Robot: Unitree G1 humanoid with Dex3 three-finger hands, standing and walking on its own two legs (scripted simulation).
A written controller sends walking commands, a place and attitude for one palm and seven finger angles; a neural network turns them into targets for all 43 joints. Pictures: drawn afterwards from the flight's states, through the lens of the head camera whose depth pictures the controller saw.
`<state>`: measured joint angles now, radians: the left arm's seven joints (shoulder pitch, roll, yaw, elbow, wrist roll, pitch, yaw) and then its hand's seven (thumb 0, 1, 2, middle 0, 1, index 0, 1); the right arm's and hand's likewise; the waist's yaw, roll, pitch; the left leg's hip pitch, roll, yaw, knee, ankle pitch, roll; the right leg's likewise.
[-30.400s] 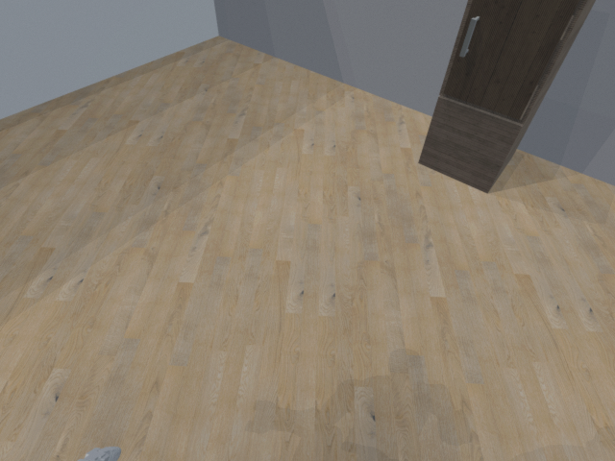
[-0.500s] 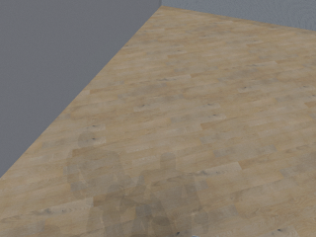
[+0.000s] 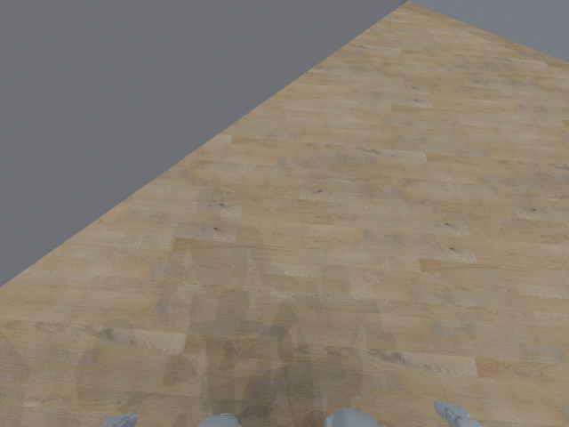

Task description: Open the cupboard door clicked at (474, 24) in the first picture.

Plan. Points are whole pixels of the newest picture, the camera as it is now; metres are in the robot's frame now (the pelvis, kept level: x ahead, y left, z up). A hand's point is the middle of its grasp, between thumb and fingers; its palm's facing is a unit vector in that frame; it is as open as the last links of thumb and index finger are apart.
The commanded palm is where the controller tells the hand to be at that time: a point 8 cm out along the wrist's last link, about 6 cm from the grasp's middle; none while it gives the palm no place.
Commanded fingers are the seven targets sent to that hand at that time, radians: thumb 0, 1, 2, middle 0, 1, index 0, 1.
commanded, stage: turn to face it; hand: left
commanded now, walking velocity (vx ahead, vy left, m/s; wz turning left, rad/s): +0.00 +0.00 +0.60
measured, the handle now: out of the picture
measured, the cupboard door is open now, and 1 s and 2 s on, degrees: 52 52 52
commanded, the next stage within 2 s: none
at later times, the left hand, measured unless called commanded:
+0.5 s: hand out of the picture +0.03 +0.15 -0.17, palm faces +0.34 -0.91 -0.23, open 7.4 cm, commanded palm none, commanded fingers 0.00 0.90 0.90 -0.20 -0.30 -0.20 -0.30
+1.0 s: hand out of the picture +0.04 +0.13 -0.15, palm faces +0.58 -0.77 -0.27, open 7.4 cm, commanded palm none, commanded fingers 0.00 0.90 0.90 -0.20 -0.30 -0.20 -0.30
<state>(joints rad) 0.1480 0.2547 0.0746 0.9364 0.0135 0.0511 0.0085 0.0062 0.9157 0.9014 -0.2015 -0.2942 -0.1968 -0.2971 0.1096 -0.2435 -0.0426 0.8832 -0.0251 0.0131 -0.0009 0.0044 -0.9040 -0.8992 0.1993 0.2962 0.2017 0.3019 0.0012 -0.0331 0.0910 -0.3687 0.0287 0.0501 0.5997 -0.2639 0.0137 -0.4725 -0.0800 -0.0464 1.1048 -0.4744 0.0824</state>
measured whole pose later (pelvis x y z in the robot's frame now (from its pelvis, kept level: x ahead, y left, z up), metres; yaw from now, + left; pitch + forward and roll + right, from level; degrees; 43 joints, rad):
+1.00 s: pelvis +0.08 -0.09 +0.01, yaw +38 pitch +1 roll +2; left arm 0.18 0.21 0.04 0.86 0.03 0.02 0.02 0.00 0.91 0.90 -0.20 -0.29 -0.20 -0.30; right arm 0.13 -0.26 -0.08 0.91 -0.01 0.08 0.03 0.01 -0.90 -0.90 0.20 0.30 0.20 0.30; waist -0.02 -0.01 0.11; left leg -0.46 0.01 0.03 1.00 -0.50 -0.05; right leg -0.25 -0.11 -0.12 0.56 -0.32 0.02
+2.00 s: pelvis +0.12 -0.10 +0.01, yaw +73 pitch +1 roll -1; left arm 0.18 0.27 0.08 0.91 0.01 0.07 0.00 0.01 0.91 0.90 -0.20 -0.29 -0.20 -0.30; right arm 0.12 -0.23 -0.04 0.88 -0.02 0.04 0.00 0.01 -0.90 -0.90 0.20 0.30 0.20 0.30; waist 0.01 -0.04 0.11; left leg -0.31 -0.01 -0.02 0.55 -0.26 0.02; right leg -0.47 -0.08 -0.03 1.03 -0.45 0.07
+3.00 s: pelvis +0.19 -0.06 +0.01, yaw +102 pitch +0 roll +1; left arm 0.24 0.17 0.03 0.95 0.02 0.00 0.01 0.00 0.91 0.90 -0.20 -0.29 -0.20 -0.30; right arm 0.14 -0.22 -0.05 0.98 -0.01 0.07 0.01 0.01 -0.90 -0.90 0.20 0.30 0.20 0.30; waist 0.01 0.00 0.09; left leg -0.42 -0.01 0.01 0.97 -0.48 -0.04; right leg -0.19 -0.07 -0.11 0.50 -0.32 -0.01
